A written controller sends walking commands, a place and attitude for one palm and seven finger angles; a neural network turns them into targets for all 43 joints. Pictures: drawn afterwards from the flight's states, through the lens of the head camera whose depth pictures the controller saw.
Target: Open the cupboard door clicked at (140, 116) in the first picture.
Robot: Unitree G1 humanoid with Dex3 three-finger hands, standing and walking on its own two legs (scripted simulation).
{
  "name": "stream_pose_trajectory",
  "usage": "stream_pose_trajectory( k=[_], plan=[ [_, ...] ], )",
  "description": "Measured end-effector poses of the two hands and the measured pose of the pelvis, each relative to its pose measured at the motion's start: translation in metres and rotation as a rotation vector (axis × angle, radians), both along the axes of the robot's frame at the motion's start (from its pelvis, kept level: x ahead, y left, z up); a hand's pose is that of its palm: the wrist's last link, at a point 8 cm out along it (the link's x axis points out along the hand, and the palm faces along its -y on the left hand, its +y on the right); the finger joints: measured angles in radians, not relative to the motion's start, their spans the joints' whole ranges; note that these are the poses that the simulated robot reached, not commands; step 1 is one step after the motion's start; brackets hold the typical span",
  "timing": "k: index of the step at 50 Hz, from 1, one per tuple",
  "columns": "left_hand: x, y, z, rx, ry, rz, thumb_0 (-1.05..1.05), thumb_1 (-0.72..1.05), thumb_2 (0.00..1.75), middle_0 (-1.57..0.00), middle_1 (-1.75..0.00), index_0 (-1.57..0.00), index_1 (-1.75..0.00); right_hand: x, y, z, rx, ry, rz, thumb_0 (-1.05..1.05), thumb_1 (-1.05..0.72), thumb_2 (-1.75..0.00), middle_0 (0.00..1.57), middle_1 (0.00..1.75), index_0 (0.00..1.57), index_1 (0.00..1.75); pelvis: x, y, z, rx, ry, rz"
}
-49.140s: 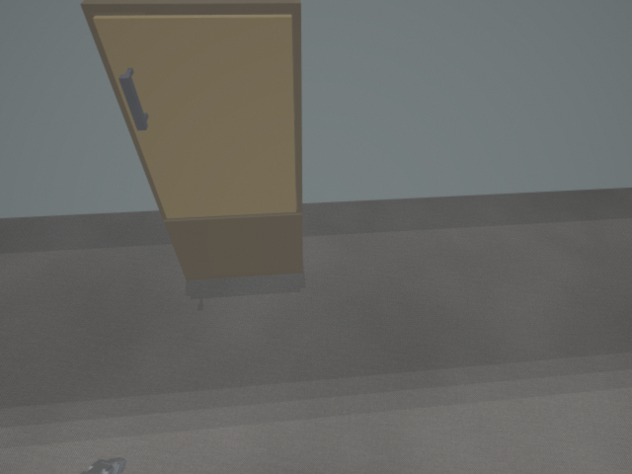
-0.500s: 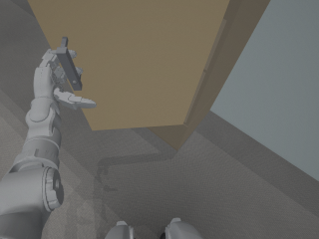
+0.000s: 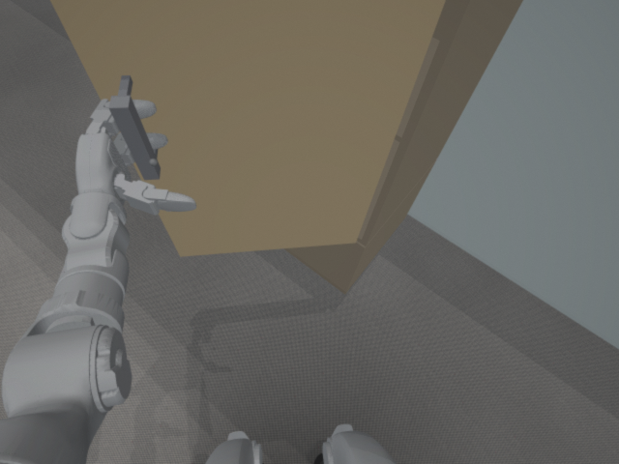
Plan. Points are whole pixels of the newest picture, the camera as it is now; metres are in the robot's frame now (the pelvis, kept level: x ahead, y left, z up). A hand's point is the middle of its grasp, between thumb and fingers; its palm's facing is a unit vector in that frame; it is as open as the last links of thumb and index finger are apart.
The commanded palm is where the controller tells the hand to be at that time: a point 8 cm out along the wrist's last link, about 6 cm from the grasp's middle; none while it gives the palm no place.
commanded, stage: slide the fingers in behind the handle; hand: left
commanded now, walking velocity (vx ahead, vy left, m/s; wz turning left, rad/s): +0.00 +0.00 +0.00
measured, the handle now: (139, 130) +0.54 +0.19 +0.08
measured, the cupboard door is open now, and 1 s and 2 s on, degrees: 45 46 83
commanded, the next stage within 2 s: close the thumb around the handle in 0.04 s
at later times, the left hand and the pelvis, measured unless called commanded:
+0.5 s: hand (155, 164) +0.49 +0.17 +0.07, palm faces +0.05 -1.00 +0.01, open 10.3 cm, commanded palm +0.46 +0.21 +0.08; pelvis +0.00 +0.01 +0.00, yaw +0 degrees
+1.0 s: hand (155, 167) +0.48 +0.17 +0.08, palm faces +0.07 -1.00 -0.01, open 5.7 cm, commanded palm +0.44 +0.21 +0.08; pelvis +0.00 +0.00 +0.00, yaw +0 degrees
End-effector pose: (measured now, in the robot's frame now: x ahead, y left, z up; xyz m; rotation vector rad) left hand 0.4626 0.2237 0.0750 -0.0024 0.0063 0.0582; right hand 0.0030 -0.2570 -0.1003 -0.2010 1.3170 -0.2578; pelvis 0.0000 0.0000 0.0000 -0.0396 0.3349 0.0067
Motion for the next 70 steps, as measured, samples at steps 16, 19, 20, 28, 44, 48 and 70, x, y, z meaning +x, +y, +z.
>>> stream_pose_trajectory(
  k=[16, 19, 20, 28, 44, 48, 70],
  plan=[
    [-0.003, 0.005, -0.002, 0.0, -0.01, -0.007, -0.02, -0.36, 0.36, -0.31, -1.21, -0.31, -1.21, 0.008, 0.002, 0.0, -0.011, -0.008, 0.018, 0.01, -0.91, -0.9, 0.2, 0.3, 0.21, 0.3, -0.001, 0.005, -0.001, -0.007, 0.0, 0.008],
    [-0.002, 0.003, -0.002, 0.002, 0.0, -0.015, -0.02, -0.24, 0.41, -0.32, -1.23, -0.31, -1.22, 0.009, 0.004, -0.001, -0.009, -0.01, 0.019, 0.01, -0.91, -0.9, 0.2, 0.3, 0.21, 0.3, -0.001, 0.006, -0.001, -0.008, -0.001, 0.01],
    [-0.001, 0.002, -0.003, 0.0, 0.007, -0.016, -0.01, -0.2, 0.43, -0.32, -1.23, -0.32, -1.23, 0.009, 0.004, -0.001, -0.008, -0.011, 0.019, 0.01, -0.91, -0.9, 0.2, 0.3, 0.21, 0.3, -0.002, 0.006, -0.002, -0.008, -0.002, 0.01],
    [0.001, -0.003, -0.001, 0.005, -0.008, -0.003, -0.01, 0.21, 0.61, -0.35, -1.28, -0.35, -1.27, 0.006, 0.007, -0.003, 0.0, -0.012, 0.015, 0.01, -0.91, -0.9, 0.2, 0.3, 0.21, 0.3, -0.002, 0.007, -0.002, -0.006, 0.003, 0.005],
    [-0.005, -0.004, 0.001, 0.01, 0.002, 0.015, 0.0, 0.74, 0.81, -0.36, -1.34, -0.35, -1.34, 0.003, 0.001, -0.002, 0.008, -0.006, 0.008, 0.01, -0.91, -0.9, 0.2, 0.3, 0.21, 0.3, -0.001, 0.001, 0.0, -0.001, -0.009, 0.004],
    [-0.008, -0.004, 0.001, 0.011, 0.001, 0.016, 0.0, 0.74, 0.8, -0.36, -1.35, -0.35, -1.34, 0.005, -0.002, -0.002, 0.006, -0.012, 0.01, 0.01, -0.91, -0.9, 0.2, 0.3, 0.21, 0.3, -0.001, -0.001, 0.001, 0.002, -0.013, 0.004],
    [-0.103, -0.031, 0.0, -0.009, -0.028, -0.052, 0.0, 0.71, 0.73, -0.35, -1.34, -0.34, -1.32, 0.085, 0.002, 0.018, 0.064, -0.267, 0.053, 0.01, -0.91, -0.9, 0.2, 0.3, 0.2, 0.3, 0.014, -0.006, 0.017, 0.022, -0.088, -0.024]
  ],
)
